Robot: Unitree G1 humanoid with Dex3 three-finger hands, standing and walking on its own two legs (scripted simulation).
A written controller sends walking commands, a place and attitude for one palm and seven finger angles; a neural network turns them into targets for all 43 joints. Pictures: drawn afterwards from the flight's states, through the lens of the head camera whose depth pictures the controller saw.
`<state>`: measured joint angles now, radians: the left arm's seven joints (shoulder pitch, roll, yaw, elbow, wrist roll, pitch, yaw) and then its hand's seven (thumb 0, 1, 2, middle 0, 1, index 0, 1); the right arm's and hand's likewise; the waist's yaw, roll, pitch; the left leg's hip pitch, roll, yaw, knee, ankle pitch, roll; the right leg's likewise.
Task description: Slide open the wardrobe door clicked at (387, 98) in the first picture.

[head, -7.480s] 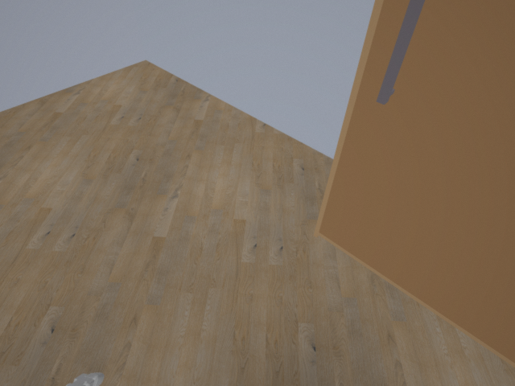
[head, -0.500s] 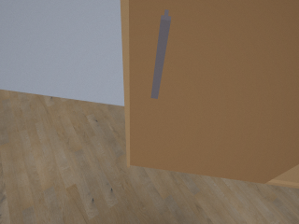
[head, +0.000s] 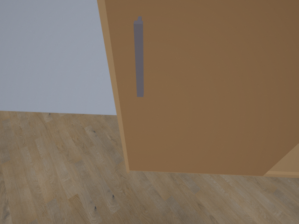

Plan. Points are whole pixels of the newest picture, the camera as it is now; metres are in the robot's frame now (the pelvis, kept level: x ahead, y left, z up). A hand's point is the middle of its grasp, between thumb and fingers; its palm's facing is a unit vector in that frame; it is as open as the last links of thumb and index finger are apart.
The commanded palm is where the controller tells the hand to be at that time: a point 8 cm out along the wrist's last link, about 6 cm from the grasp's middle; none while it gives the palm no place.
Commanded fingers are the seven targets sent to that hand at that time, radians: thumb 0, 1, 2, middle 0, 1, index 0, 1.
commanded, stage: come to a stop and stand still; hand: left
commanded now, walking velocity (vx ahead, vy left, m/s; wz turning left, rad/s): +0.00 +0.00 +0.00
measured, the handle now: (140, 60) +0.57 +0.05 +0.16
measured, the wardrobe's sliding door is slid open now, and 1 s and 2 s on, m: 0.00 0.00 0.00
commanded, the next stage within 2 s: look again from close up in 0.28 s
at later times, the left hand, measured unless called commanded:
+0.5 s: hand out of the picture -0.02 +0.15 -0.19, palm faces +0.04 -0.99 -0.15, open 7.4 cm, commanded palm none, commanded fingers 0.00 0.90 0.90 -0.20 -0.30 -0.20 -0.30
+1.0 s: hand out of the picture +0.04 +0.19 -0.18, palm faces +0.02 -0.98 -0.20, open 7.4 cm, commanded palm none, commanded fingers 0.00 0.90 0.90 -0.20 -0.30 -0.20 -0.30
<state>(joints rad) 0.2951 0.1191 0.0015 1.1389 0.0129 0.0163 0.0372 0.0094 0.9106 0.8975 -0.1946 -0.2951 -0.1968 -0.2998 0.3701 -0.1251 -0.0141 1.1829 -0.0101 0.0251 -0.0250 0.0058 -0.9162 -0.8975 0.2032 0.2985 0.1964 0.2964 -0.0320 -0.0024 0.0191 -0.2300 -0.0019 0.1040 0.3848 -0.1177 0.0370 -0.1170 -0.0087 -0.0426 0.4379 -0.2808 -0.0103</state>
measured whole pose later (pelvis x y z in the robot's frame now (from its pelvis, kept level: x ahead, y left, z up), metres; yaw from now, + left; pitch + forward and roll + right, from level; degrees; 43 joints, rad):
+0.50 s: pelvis +0.01 +0.00 -0.01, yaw +1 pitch -1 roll -2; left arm 0.37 0.09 -0.01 1.11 0.02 -0.03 0.04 0.01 0.90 0.90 -0.20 -0.30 -0.20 -0.30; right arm 0.32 -0.14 -0.01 1.08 -0.02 0.00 -0.02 0.02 -0.93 -0.90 0.20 0.30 0.20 0.30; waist -0.03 0.04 0.01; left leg -0.35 0.02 0.05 0.59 -0.23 0.04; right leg -0.17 0.02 -0.07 0.52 -0.34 -0.02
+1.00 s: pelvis +0.03 +0.01 -0.01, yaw +0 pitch -1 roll +0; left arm 0.29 0.17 0.00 1.06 0.02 -0.01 0.04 0.01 0.91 0.90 -0.19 -0.30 -0.20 -0.30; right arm 0.25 -0.17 0.01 1.08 -0.01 -0.02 -0.02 0.01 -0.92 -0.90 0.20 0.30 0.20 0.30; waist 0.00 -0.02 0.02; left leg -0.27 -0.02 0.09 0.50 -0.22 0.06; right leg -0.12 -0.03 -0.04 0.49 -0.35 0.01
